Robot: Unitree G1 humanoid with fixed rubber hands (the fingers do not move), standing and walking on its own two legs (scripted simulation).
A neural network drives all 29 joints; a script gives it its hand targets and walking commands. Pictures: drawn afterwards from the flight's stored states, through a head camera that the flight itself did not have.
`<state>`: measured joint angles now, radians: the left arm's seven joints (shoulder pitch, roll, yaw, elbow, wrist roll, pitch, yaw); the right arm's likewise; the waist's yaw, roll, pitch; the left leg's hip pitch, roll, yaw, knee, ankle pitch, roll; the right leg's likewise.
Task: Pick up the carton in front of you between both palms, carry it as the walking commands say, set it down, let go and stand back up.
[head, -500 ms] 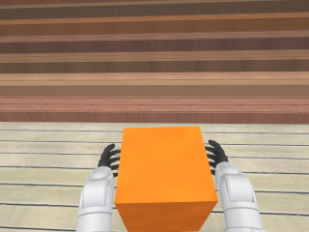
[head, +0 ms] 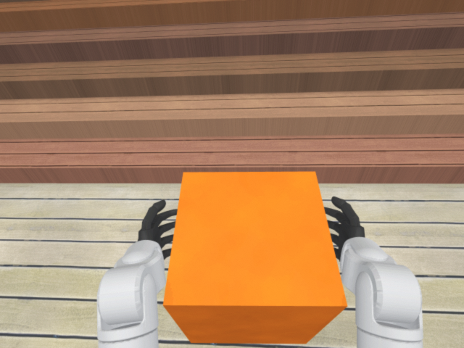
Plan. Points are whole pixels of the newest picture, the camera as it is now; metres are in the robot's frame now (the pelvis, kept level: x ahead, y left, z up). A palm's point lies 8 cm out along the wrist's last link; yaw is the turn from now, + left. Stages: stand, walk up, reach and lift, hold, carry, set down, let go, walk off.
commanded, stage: carry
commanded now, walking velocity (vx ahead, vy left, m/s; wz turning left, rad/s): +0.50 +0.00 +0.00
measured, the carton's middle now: (248, 263) +0.28 -0.01 +0.03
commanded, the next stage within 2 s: none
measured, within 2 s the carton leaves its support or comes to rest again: neither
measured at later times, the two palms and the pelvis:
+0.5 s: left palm (164, 137) +0.60 +0.16 +0.06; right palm (289, 132) +0.58 -0.14 +0.07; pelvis +0.33 +0.03 +0.00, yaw -3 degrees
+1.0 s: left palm (183, 48) +0.96 +0.13 +0.14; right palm (278, 42) +0.96 -0.17 +0.13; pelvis +0.66 -0.02 -0.01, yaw +0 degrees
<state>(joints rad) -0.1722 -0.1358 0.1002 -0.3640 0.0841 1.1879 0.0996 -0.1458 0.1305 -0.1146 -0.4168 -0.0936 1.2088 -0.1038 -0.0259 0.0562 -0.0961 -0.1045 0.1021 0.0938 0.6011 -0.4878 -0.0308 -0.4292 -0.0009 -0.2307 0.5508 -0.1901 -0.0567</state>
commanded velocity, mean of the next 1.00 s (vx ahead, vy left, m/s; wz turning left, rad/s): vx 0.50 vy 0.00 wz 0.00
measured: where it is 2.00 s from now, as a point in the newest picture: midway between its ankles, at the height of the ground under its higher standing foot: (238, 159)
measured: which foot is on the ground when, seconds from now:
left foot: down 0.00-0.00, up 0.02-0.40, down 0.42-0.96, up 0.98-1.00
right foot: down 0.00-0.44, up 0.46-0.90, down 0.92-1.00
